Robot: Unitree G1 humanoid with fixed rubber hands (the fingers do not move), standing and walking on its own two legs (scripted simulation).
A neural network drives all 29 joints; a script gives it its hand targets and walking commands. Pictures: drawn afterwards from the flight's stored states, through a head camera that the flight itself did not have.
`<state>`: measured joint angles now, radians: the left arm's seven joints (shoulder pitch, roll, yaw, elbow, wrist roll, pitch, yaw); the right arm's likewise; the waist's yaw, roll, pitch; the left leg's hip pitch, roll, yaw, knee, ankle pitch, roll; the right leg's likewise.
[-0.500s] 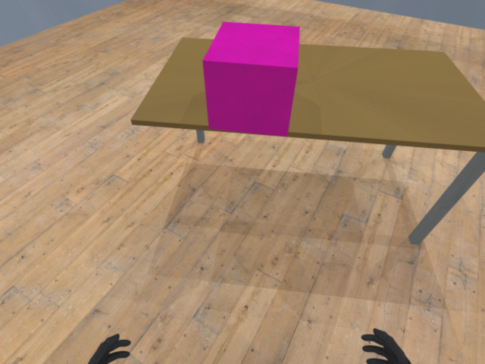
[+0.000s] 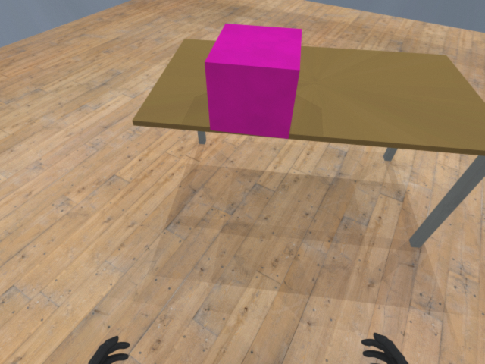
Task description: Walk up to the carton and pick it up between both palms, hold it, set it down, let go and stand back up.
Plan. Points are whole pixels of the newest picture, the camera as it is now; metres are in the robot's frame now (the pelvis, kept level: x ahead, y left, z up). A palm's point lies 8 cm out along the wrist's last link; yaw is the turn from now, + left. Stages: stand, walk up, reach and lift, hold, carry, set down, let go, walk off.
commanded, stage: stand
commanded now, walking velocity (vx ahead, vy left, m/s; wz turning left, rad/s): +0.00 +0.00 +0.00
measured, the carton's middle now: (256, 79) +0.96 -0.05 -0.01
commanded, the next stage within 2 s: none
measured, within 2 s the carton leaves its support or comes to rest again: neither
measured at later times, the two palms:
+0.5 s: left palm out of the picture +0.11 +0.25 -0.09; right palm out of the picture +0.11 -0.25 -0.09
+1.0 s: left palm out of the picture +0.10 +0.25 -0.09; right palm out of the picture +0.11 -0.26 -0.09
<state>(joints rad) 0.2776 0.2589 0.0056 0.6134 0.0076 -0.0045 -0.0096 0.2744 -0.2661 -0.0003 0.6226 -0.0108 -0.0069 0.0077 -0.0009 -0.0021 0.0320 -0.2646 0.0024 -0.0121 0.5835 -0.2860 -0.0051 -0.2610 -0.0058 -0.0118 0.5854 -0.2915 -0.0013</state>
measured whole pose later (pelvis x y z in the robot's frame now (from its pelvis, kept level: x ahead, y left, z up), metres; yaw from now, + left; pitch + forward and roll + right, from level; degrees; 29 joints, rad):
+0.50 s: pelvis +0.00 +0.00 +0.00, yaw +0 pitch -2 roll +0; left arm 0.29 0.26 0.00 0.63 0.01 0.00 -0.01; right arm 0.29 -0.27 0.00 0.64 -0.01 -0.01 0.01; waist 0.00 0.00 0.03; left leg -0.26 0.00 -0.02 0.57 -0.28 -0.01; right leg -0.25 -0.01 -0.02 0.57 -0.29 0.00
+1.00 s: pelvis +0.00 +0.00 +0.00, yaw +1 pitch -2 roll +0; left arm 0.30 0.26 0.00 0.65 0.01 0.00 -0.01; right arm 0.29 -0.27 0.00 0.65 -0.01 0.00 0.01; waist 0.00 0.00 0.03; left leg -0.26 0.00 -0.03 0.57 -0.28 -0.01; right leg -0.25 -0.01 -0.03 0.57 -0.29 -0.01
